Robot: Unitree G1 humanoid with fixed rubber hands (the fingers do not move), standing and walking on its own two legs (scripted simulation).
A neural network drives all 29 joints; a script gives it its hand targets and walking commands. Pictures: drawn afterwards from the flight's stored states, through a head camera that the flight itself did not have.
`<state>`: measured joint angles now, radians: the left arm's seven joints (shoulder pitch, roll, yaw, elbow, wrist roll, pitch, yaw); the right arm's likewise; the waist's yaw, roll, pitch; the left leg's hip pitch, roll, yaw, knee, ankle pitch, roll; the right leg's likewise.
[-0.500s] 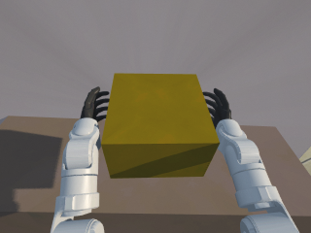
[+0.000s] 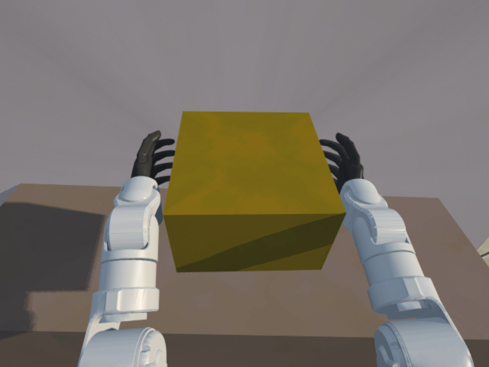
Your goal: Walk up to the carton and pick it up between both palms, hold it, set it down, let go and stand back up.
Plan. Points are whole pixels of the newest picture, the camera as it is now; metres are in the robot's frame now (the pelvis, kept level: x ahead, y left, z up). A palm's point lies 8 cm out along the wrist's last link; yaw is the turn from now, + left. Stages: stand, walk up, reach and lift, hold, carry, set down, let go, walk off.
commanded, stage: hold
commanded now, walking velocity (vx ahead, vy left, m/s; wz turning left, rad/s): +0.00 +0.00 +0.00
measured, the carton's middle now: (248, 186) +0.39 +0.01 +0.14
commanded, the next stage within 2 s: none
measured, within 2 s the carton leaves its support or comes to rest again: neither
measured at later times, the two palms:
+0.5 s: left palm (149, 184) +0.35 +0.16 +0.17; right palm (353, 186) +0.36 -0.16 +0.17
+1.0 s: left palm (141, 184) +0.35 +0.17 +0.17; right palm (346, 180) +0.36 -0.15 +0.18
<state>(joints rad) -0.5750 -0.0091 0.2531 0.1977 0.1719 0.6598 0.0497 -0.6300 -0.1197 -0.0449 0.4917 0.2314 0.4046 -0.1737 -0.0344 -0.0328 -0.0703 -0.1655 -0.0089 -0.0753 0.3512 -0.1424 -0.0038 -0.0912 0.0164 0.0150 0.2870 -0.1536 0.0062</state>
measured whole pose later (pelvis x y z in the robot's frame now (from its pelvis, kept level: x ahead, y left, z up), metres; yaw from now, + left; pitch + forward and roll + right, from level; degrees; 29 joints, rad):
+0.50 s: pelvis +0.01 +0.00 +0.00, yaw +0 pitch -4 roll -1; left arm -0.49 -0.03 0.23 0.06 0.17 0.68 0.05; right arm -0.55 -0.13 -0.01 0.36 0.27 0.43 -0.20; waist -0.05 -0.04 -0.04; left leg -0.13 -0.01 -0.08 0.36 -0.16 -0.01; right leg -0.05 0.02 0.01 0.28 -0.16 0.00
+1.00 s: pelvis +0.00 +0.00 +0.00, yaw +1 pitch -2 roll -1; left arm -0.55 0.00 0.24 0.16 0.16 0.65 0.05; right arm -0.61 -0.11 -0.05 0.43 0.23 0.42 -0.19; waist -0.04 -0.04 -0.07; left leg -0.18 -0.01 -0.09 0.36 -0.14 -0.01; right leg -0.10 0.02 0.00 0.28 -0.15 0.00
